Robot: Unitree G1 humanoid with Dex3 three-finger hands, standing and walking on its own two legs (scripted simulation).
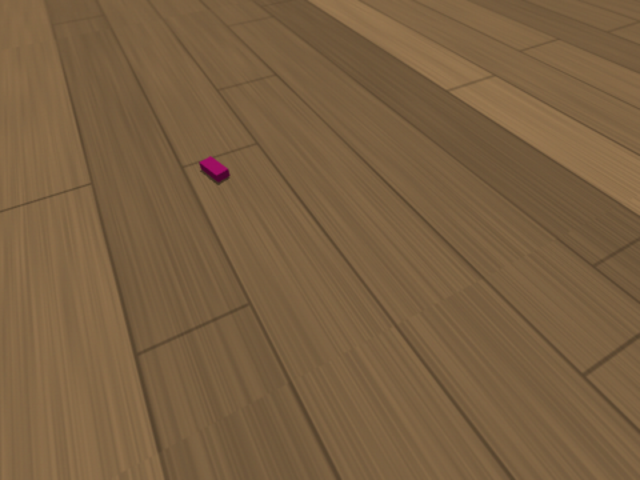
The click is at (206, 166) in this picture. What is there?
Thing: flat box
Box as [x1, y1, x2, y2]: [199, 156, 229, 181]
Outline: 199,162 201,168 217,181 229,175 227,168 210,156
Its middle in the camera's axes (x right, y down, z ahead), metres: -0.54 -0.35 +1.96
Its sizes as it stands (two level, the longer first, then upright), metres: 0.150 0.070 0.043
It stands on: the floor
